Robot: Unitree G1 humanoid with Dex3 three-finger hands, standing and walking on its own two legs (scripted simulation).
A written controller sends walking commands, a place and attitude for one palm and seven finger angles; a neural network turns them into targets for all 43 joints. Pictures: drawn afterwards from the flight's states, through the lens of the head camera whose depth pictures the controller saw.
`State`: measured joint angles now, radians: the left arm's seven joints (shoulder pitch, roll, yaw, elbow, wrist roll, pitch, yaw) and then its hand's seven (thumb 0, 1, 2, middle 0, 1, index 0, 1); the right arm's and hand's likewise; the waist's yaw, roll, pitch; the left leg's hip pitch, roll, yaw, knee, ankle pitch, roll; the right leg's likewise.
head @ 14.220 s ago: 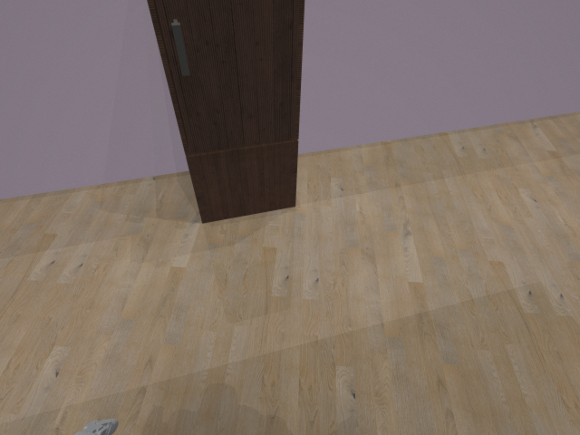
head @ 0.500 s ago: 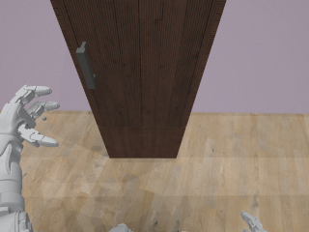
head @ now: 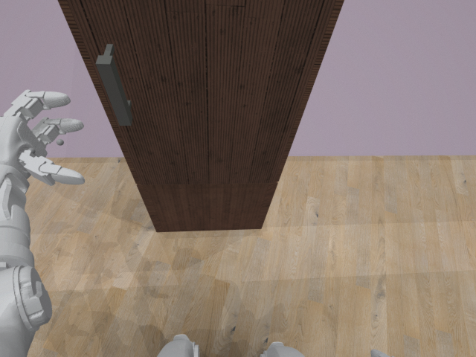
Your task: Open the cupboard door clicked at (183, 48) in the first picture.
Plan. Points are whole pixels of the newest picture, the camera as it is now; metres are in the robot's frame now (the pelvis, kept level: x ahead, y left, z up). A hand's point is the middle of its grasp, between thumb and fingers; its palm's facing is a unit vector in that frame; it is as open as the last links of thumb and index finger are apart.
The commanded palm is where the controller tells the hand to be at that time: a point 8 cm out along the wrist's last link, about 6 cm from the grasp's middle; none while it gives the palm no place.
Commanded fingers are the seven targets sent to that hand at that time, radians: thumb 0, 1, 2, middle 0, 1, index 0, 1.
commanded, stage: move the hooked fingers beside the handle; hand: left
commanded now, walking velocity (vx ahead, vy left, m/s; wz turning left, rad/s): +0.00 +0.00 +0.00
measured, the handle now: (118, 86) +0.57 +0.22 +0.09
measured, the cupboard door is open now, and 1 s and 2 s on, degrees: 0 0 0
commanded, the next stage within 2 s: slide the fingers in behind the handle in 1.42 s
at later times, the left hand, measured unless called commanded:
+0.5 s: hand (73, 109) +0.49 +0.27 +0.11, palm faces +0.04 -1.00 -0.02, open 14.0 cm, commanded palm +0.48 +0.32 +0.09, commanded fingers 0.00 -0.50 0.30 -0.30 -1.20 -0.30 -1.20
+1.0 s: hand (68, 104) +0.51 +0.29 +0.09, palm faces +0.03 -1.00 -0.02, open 14.0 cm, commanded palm +0.50 +0.32 +0.09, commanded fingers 0.00 -0.50 0.30 -0.30 -1.20 -0.30 -1.20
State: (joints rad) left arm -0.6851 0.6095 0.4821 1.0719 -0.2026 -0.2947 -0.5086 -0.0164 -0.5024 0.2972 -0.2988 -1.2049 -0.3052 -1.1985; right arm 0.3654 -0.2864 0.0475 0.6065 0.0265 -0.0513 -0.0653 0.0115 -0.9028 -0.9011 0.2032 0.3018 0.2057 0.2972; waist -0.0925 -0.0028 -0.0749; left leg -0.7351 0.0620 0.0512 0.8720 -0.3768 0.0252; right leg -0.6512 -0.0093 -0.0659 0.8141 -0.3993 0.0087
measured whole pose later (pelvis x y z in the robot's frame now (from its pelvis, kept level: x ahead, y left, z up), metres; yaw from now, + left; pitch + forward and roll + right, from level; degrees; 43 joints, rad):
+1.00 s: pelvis +0.01 +0.00 -0.01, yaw -2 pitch +22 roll -5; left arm -0.94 0.83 0.56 1.24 -0.09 -0.29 -0.50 -0.02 -0.50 0.30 -0.30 -1.20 -0.30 -1.20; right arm 0.45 -0.29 0.06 0.60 0.00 0.09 -0.04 0.01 -0.90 -0.90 0.20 0.30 0.21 0.30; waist -0.19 0.01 -0.08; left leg -0.93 0.10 0.04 0.96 -0.41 0.02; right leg -0.83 0.03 -0.07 0.85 -0.41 0.01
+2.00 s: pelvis +0.00 +0.00 -0.02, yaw -1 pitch +20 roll -4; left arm -0.98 0.73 0.49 1.25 -0.09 -0.32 -0.40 -0.02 -0.50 0.30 -0.30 -1.20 -0.31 -1.20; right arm 0.42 -0.28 0.06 0.61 0.00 0.07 -0.04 0.01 -0.90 -0.90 0.20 0.30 0.21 0.30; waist -0.20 0.01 -0.08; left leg -0.92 0.10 0.03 0.97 -0.41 0.02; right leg -0.82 0.03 -0.08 0.88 -0.41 0.00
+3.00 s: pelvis +0.00 -0.01 -0.01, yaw -1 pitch +19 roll -3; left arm -0.92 0.58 0.42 1.20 -0.09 -0.35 -0.28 -0.02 -0.50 0.30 -0.30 -1.20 -0.30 -1.20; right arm 0.42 -0.27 0.04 0.63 0.00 0.06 -0.01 0.01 -0.90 -0.90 0.20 0.30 0.20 0.30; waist -0.17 0.02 -0.09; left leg -0.87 0.09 0.03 0.95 -0.40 0.01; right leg -0.78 0.02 -0.07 0.88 -0.42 -0.01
